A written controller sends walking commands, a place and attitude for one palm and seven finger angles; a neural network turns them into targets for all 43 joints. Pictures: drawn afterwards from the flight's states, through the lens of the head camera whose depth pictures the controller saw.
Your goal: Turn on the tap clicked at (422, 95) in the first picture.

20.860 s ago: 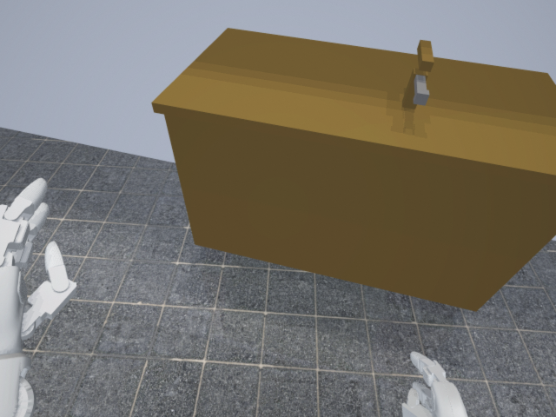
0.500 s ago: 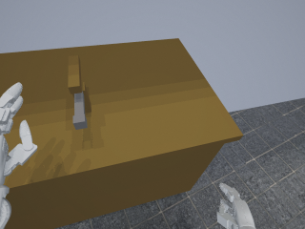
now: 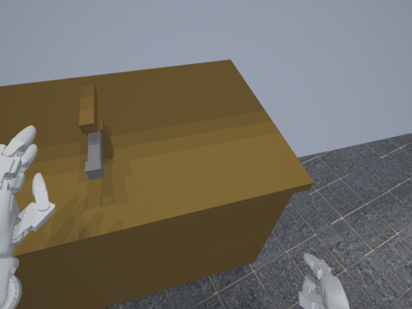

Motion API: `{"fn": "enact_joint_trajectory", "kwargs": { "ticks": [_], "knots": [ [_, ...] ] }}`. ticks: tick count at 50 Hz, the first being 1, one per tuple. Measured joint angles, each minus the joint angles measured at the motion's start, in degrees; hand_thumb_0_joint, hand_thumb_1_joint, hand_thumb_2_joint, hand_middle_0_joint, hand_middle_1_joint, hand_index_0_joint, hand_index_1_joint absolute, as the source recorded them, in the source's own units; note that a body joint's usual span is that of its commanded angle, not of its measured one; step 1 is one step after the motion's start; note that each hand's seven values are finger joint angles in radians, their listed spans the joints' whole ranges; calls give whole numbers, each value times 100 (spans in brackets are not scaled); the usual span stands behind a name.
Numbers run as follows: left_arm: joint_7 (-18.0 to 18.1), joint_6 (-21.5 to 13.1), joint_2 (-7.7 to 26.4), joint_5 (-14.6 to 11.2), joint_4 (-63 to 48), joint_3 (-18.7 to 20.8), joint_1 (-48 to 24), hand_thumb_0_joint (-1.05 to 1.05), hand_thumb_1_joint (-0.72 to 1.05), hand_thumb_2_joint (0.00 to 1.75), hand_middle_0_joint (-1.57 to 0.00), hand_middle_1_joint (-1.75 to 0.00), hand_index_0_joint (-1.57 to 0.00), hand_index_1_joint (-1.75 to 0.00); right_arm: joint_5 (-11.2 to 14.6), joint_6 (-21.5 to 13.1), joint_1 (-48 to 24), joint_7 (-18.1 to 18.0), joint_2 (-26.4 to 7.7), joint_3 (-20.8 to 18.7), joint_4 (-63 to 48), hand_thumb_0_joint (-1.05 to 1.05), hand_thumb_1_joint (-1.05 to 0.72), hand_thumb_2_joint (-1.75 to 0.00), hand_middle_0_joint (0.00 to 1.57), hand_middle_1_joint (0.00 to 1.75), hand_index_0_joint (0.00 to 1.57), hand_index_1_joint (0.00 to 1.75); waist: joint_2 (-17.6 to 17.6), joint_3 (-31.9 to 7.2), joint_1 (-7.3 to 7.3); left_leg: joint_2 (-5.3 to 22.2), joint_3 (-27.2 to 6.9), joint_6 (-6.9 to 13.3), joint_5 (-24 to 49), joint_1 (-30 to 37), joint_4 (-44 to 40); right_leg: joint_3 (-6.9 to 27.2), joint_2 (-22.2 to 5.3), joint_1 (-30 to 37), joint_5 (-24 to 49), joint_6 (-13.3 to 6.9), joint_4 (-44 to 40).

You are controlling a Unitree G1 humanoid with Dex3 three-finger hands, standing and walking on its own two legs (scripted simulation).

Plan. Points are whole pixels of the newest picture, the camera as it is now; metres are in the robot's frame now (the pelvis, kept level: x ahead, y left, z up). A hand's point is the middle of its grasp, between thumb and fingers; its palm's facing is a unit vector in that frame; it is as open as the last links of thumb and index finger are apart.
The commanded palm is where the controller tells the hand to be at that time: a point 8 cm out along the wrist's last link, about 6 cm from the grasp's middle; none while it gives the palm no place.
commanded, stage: look again from close up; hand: left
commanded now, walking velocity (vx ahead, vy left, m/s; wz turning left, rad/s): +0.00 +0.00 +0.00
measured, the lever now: (95, 169) +0.34 +0.25 +0.08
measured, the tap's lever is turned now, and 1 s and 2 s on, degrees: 0 0 0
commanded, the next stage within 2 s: shuffle to correct the standing spot in 0.34 s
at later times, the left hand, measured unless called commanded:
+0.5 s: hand (46, 204) +0.22 +0.25 +0.16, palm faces +0.37 -0.84 -0.39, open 7.5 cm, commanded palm +0.16 +0.29 +0.17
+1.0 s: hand (82, 206) +0.22 +0.20 +0.16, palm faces +0.33 -0.85 -0.42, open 7.5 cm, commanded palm +0.16 +0.24 +0.17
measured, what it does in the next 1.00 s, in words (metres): stands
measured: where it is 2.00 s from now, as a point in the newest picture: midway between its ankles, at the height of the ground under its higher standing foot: outside the picture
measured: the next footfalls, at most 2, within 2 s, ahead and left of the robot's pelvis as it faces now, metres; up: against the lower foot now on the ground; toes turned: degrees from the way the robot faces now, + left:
none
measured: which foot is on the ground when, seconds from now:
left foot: down 0.00-1.00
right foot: down 0.00-1.00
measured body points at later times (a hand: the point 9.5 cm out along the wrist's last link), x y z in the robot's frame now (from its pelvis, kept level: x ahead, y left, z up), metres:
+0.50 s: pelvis +0.00 +0.00 +0.00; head +0.03 +0.02 +0.45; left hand +0.20 +0.30 +0.18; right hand +0.19 -0.22 -0.08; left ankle +0.02 +0.08 -0.74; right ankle +0.00 -0.11 -0.74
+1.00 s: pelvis +0.00 -0.04 +0.00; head +0.03 -0.04 +0.45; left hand +0.20 +0.25 +0.18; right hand +0.18 -0.27 -0.08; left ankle +0.02 +0.08 -0.74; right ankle +0.00 -0.11 -0.74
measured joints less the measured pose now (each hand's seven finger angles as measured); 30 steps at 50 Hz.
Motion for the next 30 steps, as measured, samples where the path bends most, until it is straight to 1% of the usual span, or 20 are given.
{"fn": "enact_joint_trajectory", "kwargs": {
  "ticks": [23,30],
  "knots": [
    [27,25,35,6,-131,15,6,2,89,90,-21,-30,-21,-30,-13,-14,-29,3,65,27,-12,2,-90,-90,20,30,20,30,-50,87,30,-77,-15,36,21,57,-87,-15,-73,33,-35,41,-5],
    [19,50,81,-30,-146,62,-73,2,89,90,-21,-30,-21,-30,-32,10,-52,8,142,41,-36,2,-90,-90,20,30,20,30,-147,123,65,-95,3,9,69,113,-187,5,-91,27,-42,34,16]
  ]
}}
